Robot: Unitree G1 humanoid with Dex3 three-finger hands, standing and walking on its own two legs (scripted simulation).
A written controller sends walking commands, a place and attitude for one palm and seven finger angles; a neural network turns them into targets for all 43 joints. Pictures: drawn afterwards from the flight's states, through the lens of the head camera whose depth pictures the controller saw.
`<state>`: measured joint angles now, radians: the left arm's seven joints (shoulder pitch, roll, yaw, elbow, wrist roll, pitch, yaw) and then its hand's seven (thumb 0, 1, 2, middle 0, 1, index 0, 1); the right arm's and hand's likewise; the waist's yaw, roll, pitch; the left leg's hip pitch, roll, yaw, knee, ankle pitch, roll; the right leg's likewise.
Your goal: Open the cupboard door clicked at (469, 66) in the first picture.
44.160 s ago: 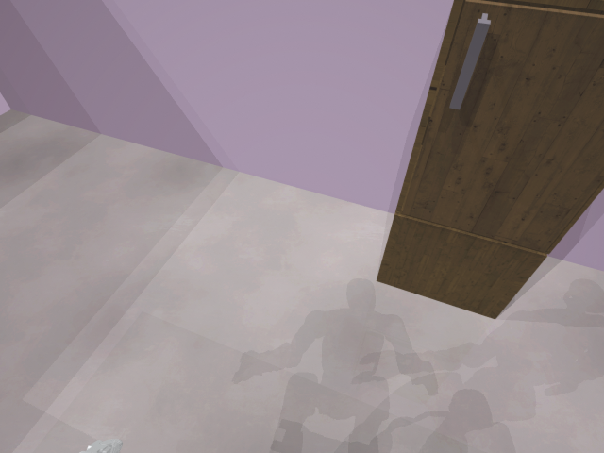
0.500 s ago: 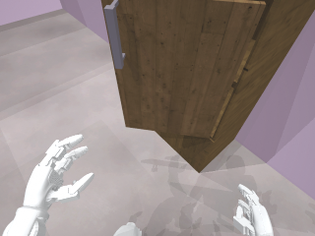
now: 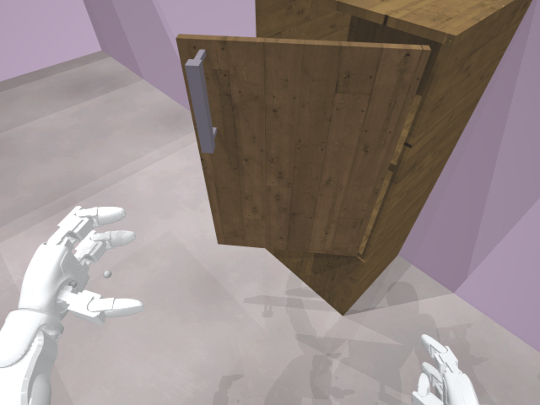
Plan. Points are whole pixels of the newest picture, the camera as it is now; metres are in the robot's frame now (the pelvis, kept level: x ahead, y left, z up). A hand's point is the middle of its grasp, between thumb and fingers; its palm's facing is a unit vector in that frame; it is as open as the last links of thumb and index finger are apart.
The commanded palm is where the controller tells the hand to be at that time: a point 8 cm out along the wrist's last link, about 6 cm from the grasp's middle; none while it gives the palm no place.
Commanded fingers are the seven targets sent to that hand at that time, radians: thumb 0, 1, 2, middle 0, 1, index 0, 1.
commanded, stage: raise the hand with hooked fingers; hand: left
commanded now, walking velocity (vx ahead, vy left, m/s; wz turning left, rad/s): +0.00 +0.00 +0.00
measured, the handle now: (205, 104) +0.57 +0.17 +0.16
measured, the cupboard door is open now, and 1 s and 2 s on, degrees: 40 40 40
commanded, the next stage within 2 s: move the hooked fingers beside the handle in 0.98 s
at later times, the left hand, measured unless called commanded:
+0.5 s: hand (56, 210) +0.29 +0.28 +0.18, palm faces +0.06 -0.99 -0.10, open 14.0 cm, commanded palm +0.25 +0.32 +0.19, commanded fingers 0.00 -0.50 0.30 -0.30 -1.20 -0.30 -1.20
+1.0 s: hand (84, 202) +0.30 +0.26 +0.18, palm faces +0.04 -1.00 -0.08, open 14.0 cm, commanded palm +0.27 +0.30 +0.19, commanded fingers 0.00 -0.50 0.30 -0.30 -1.20 -0.30 -1.20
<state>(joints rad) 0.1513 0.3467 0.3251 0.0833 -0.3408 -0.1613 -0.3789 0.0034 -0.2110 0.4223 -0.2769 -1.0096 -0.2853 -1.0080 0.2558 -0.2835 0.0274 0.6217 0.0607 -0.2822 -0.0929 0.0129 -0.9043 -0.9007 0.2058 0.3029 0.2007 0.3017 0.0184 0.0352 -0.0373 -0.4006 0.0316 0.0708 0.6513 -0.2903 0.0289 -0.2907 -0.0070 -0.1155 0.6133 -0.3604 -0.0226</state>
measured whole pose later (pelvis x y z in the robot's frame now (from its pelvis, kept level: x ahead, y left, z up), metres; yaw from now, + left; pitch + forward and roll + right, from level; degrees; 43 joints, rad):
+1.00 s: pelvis +0.01 -0.02 +0.01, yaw +0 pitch -1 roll +0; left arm -0.18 0.48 0.45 0.29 -0.32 0.08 -0.48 -0.01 -0.50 0.30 -0.30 -1.20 -0.31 -1.20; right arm 0.23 -0.29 0.07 0.61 0.09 -0.22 -0.10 0.01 -0.90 -0.90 0.21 0.30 0.20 0.30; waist 0.03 0.06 -0.02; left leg -0.24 0.03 0.07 0.48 -0.22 0.00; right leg -0.14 0.01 -0.11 0.46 -0.30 -0.04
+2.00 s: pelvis +0.02 -0.01 +0.01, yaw -1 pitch +3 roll +0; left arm -0.61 0.51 0.38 0.77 -0.22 -0.02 -0.39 -0.01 -0.50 0.30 -0.30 -1.20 -0.31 -1.20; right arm 0.32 -0.30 0.04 0.66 0.08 -0.13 -0.09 0.01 -0.90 -0.90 0.21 0.30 0.20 0.30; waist -0.04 0.04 -0.03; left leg -0.33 0.03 0.08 0.51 -0.24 0.02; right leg -0.24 0.00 -0.10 0.49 -0.31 -0.03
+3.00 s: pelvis +0.04 +0.01 +0.00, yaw -3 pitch +14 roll -2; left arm -0.93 0.66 0.46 1.14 -0.13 -0.15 -0.40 -0.01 -0.50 0.30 -0.29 -1.20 -0.30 -1.20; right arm 0.47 -0.30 0.02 0.66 0.03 0.04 -0.05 0.00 -0.90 -0.90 0.21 0.30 0.20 0.30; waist -0.14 0.03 -0.08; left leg -0.55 0.05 0.11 0.62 -0.31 0.03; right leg -0.45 0.02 -0.06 0.54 -0.34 -0.01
